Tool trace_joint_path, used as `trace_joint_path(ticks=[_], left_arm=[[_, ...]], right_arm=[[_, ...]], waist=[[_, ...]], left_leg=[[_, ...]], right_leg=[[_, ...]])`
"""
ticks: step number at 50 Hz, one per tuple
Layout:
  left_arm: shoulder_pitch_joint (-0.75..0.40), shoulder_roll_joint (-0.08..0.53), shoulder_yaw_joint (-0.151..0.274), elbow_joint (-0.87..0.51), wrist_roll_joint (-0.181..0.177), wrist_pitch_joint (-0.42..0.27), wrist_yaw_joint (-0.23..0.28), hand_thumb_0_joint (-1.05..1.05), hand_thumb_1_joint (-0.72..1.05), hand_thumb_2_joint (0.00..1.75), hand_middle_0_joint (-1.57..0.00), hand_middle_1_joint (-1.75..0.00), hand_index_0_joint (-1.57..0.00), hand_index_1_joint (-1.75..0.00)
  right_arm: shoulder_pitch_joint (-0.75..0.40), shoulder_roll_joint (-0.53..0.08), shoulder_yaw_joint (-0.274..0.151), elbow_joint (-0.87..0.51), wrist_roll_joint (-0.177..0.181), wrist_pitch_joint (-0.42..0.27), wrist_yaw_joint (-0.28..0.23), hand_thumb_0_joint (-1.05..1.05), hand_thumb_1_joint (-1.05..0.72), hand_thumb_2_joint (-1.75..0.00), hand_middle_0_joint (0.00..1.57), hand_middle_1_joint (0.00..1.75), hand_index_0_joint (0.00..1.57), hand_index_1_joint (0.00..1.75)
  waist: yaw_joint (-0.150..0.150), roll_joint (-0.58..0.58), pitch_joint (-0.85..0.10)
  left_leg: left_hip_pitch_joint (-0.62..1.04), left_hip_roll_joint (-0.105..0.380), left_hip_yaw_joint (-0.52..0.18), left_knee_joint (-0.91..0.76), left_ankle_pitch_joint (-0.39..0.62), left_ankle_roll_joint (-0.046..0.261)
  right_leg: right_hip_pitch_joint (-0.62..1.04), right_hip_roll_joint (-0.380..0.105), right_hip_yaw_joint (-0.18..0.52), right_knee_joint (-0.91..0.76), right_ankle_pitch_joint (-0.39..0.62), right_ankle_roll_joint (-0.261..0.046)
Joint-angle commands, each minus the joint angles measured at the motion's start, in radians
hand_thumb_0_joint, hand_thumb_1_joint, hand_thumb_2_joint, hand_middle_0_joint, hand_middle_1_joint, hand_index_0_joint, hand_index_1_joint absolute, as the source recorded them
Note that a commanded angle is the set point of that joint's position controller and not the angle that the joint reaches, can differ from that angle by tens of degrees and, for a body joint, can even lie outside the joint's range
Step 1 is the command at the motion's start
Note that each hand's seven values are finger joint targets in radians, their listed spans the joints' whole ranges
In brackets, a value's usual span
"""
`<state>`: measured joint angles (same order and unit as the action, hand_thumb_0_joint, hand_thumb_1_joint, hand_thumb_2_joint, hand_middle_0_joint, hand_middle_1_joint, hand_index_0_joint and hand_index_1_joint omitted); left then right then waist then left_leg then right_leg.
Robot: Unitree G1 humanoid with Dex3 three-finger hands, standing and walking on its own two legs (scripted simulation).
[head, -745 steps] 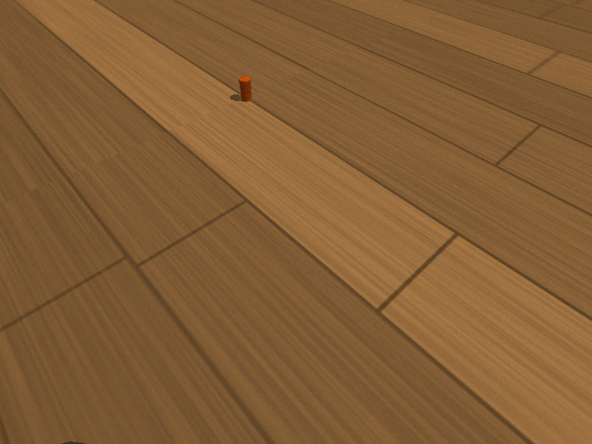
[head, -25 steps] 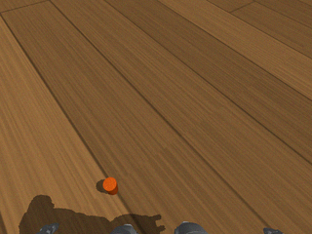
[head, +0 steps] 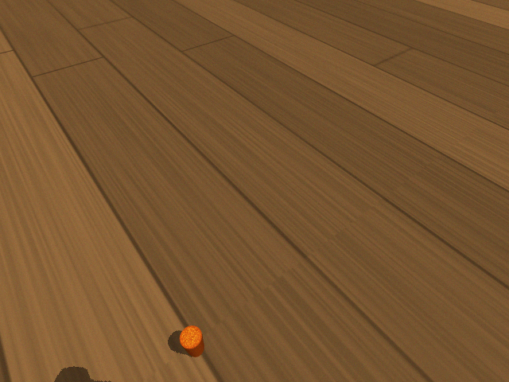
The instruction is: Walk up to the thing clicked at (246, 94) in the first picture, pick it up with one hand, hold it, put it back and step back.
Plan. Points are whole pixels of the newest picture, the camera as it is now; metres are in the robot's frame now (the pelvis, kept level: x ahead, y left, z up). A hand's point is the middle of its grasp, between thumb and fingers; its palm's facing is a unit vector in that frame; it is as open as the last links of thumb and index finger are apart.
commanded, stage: walk up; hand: left
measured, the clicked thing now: (193, 343) +0.38 +0.23 -0.71
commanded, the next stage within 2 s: stand in 0.22 s
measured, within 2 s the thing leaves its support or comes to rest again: neither
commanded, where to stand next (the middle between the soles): +0.02 -0.02 m, yaw -1 degrees
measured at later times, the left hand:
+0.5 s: hand out of the picture +0.09 +0.25 -0.15, palm faces -0.05 -0.94 -0.32, open 7.4 cm
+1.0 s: hand out of the picture +0.06 +0.24 -0.16, palm faces -0.05 -0.95 -0.32, open 7.4 cm
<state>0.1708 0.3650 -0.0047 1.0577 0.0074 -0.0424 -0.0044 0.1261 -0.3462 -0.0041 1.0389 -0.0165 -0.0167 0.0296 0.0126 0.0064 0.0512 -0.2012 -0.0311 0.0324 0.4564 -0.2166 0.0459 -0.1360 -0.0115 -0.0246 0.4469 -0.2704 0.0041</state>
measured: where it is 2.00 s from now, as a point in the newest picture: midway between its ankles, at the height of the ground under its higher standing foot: outside the picture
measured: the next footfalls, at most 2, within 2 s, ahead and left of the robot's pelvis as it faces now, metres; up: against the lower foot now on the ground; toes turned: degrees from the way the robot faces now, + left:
none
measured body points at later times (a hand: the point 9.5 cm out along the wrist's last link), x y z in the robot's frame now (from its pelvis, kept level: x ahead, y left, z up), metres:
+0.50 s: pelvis +0.00 +0.00 +0.01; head +0.02 +0.01 +0.46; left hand +0.10 +0.29 -0.13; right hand +0.09 -0.30 -0.12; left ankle +0.02 +0.09 -0.74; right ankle -0.02 -0.12 -0.74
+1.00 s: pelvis -0.01 +0.00 +0.01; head +0.01 +0.01 +0.46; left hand +0.06 +0.29 -0.13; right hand +0.07 -0.30 -0.12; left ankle +0.02 +0.09 -0.74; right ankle -0.02 -0.12 -0.74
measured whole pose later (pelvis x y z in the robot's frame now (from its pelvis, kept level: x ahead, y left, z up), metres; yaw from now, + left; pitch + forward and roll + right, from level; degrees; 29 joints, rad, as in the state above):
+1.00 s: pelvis -0.01 +0.00 +0.01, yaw -1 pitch -2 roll +0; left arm 0.13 0.34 -0.01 1.15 0.01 -0.02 0.00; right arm 0.08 -0.34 -0.01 1.17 -0.01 -0.02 0.01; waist -0.01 -0.02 0.05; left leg -0.14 -0.03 0.04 0.30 -0.12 0.04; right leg -0.09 -0.01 -0.02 0.31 -0.18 0.01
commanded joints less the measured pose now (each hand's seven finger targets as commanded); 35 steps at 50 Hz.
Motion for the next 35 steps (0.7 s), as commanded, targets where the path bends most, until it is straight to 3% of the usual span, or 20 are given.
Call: trace_joint_path(ticks=[1,4,10,11,12,14,21,25,28,29,35], left_arm=[[-0.056,0.218,0.044,-0.049,-0.002,-0.019,0.016,0.00,0.90,0.90,-0.20,-0.30,-0.20,-0.30],[-0.067,0.208,0.039,-0.030,-0.004,-0.015,0.018,0.00,0.90,0.90,-0.20,-0.30,-0.20,-0.30],[-0.086,0.206,0.037,-0.002,0.002,-0.008,0.019,0.00,0.90,0.90,-0.20,-0.30,-0.20,-0.30],[-0.099,0.186,0.032,0.000,-0.003,-0.006,0.017,0.00,0.90,0.90,-0.20,-0.30,-0.20,-0.30],[-0.092,0.180,0.032,-0.002,-0.004,-0.004,0.016,0.00,0.90,0.90,-0.20,-0.30,-0.20,-0.30],[-0.091,0.175,0.031,0.001,-0.005,-0.001,0.017,0.00,0.90,0.90,-0.20,-0.30,-0.20,-0.30],[-0.117,0.185,0.037,0.013,-0.003,0.005,0.016,0.00,0.90,0.90,-0.20,-0.30,-0.20,-0.30],[-0.112,0.179,0.036,0.018,-0.001,0.005,0.016,0.00,0.90,0.90,-0.20,-0.30,-0.20,-0.30],[-0.119,0.177,0.034,0.021,0.000,0.004,0.017,0.00,0.90,0.90,-0.20,-0.30,-0.20,-0.30],[-0.121,0.177,0.034,0.024,-0.002,0.005,0.016,0.00,0.90,0.90,-0.20,-0.30,-0.20,-0.30],[-0.106,0.176,0.033,0.026,0.002,0.003,0.017,0.00,0.90,0.90,-0.20,-0.30,-0.20,-0.30]], right_arm=[[-0.062,-0.215,-0.048,-0.046,0.008,-0.028,-0.019,0.00,-0.90,-0.90,0.20,0.30,0.20,0.30],[-0.065,-0.215,-0.049,-0.027,0.010,-0.030,-0.023,0.00,-0.90,-0.90,0.20,0.30,0.20,0.30],[-0.085,-0.222,-0.054,-0.008,0.009,-0.025,-0.025,0.00,-0.90,-0.90,0.20,0.30,0.20,0.30],[-0.104,-0.196,-0.043,-0.003,0.012,-0.026,-0.030,0.00,-0.90,-0.90,0.20,0.30,0.20,0.30],[-0.103,-0.210,-0.045,0.000,0.013,-0.029,-0.032,0.00,-0.90,-0.90,0.20,0.30,0.20,0.30],[-0.106,-0.221,-0.047,0.010,0.012,-0.031,-0.035,0.00,-0.90,-0.90,0.20,0.30,0.20,0.30],[-0.123,-0.211,-0.044,0.034,0.012,-0.024,-0.036,0.00,-0.90,-0.90,0.20,0.30,0.20,0.30],[-0.129,-0.211,-0.046,0.044,0.012,-0.026,-0.037,0.00,-0.90,-0.90,0.20,0.30,0.20,0.30],[-0.133,-0.206,-0.044,0.053,0.009,-0.026,-0.034,0.00,-0.90,-0.90,0.20,0.30,0.20,0.30],[-0.122,-0.206,-0.044,0.060,0.010,-0.023,-0.034,0.00,-0.90,-0.90,0.20,0.30,0.20,0.30],[-0.134,-0.199,-0.045,0.064,0.009,-0.021,-0.030,0.00,-0.90,-0.90,0.20,0.30,0.20,0.30]], waist=[[-0.006,0.006,-0.088],[-0.007,0.025,-0.099],[-0.011,0.025,-0.068],[-0.019,-0.010,-0.026],[-0.013,0.003,-0.063],[-0.010,0.018,-0.087],[-0.018,0.001,-0.103],[-0.017,0.001,-0.132],[-0.019,-0.013,-0.094],[-0.025,-0.016,-0.072],[-0.019,-0.023,-0.068]], left_leg=[[0.064,0.139,-0.152,-0.119,0.128,0.001],[0.094,0.149,-0.146,-0.121,0.225,0.001],[0.092,0.152,-0.140,-0.135,0.164,0.009],[0.066,0.162,-0.156,-0.171,0.265,-0.009],[0.103,0.166,-0.147,-0.159,0.325,-0.013],[0.128,0.169,-0.141,-0.153,0.372,-0.017],[0.121,0.162,-0.135,-0.200,0.219,-0.028],[0.165,0.168,-0.129,-0.197,0.263,-0.026],[0.135,0.167,-0.134,-0.206,0.217,-0.026],[0.122,0.162,-0.133,-0.219,0.157,-0.027],[0.114,0.158,-0.137,-0.219,0.117,-0.025]], right_leg=[[0.014,-0.107,0.115,-0.100,0.165,-0.043],[0.027,-0.107,0.105,-0.101,0.209,-0.038],[0.012,-0.098,0.101,-0.125,0.170,-0.037],[0.006,-0.113,0.111,-0.134,0.230,-0.028],[0.032,-0.116,0.110,-0.132,0.278,-0.026],[0.046,-0.114,0.105,-0.131,0.307,-0.023],[0.064,-0.116,0.111,-0.172,0.213,-0.019],[0.056,-0.119,0.109,-0.177,0.236,-0.020],[0.038,-0.121,0.113,-0.189,0.193,-0.019],[0.022,-0.117,0.114,-0.197,0.158,-0.018],[0.010,-0.121,0.118,-0.209,0.124,-0.018]])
